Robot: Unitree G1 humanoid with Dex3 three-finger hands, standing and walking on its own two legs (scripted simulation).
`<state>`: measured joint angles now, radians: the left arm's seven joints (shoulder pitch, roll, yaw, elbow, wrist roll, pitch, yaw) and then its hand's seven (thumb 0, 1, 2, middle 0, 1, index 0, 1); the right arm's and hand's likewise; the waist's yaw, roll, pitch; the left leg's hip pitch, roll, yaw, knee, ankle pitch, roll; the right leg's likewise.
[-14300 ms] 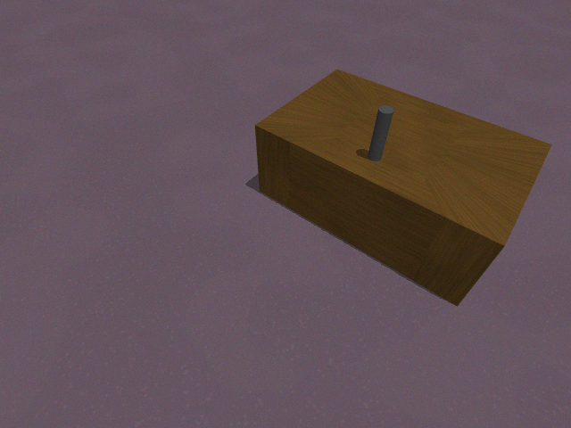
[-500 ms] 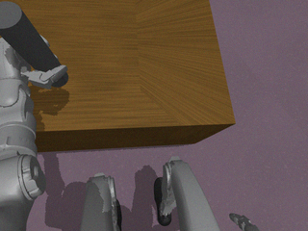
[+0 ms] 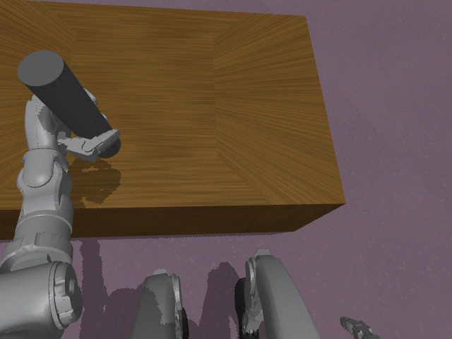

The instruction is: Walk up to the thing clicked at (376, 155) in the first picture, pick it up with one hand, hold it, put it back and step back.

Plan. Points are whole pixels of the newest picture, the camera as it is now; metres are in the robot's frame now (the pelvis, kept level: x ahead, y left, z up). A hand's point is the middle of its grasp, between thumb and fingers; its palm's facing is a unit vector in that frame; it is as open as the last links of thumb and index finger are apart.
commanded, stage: lift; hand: left
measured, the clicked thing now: (81, 115) +0.47 +0.19 +0.05
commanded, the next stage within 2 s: hold in 1.10 s
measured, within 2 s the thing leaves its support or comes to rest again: neither
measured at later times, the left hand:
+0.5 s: hand (57, 126) +0.42 +0.19 +0.11, palm faces +0.08 -1.00 -0.02, open 8.6 cm
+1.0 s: hand (49, 131) +0.39 +0.18 +0.15, palm faces +0.07 -1.00 -0.01, open 8.5 cm
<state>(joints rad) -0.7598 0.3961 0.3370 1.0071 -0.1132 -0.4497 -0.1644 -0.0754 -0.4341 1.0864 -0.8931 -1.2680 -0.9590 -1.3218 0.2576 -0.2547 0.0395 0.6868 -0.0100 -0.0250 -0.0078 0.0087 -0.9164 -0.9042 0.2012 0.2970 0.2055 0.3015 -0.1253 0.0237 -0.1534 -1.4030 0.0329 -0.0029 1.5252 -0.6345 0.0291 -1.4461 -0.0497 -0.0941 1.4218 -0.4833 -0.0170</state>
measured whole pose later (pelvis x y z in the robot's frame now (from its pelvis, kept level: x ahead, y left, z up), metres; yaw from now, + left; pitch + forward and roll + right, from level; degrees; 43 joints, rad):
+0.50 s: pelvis +0.02 +0.00 +0.08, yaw +1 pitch +18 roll -2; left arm -0.42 0.27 0.20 0.72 -0.15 -0.41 -0.11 -0.07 -0.43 1.09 -0.89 -1.27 -0.95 -1.32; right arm 0.24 -0.25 0.01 0.69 0.01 -0.05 -0.03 0.01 -0.90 -0.90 0.20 0.30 0.21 0.30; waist -0.05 0.00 -0.11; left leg -0.94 0.03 0.01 1.17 -0.54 0.02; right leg -0.98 -0.03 -0.09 1.08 -0.41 -0.01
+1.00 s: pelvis +0.04 +0.00 +0.12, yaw +1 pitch +12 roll -2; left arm -0.24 0.23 0.16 0.57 -0.18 -0.40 -0.12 -0.07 -0.43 1.09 -0.89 -1.28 -0.95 -1.33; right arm 0.24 -0.23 0.01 0.68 0.01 -0.05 -0.05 0.01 -0.90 -0.90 0.20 0.30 0.21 0.30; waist -0.03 0.00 -0.06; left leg -0.69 0.03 0.02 0.97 -0.49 0.01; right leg -0.74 -0.02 -0.08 0.91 -0.37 -0.01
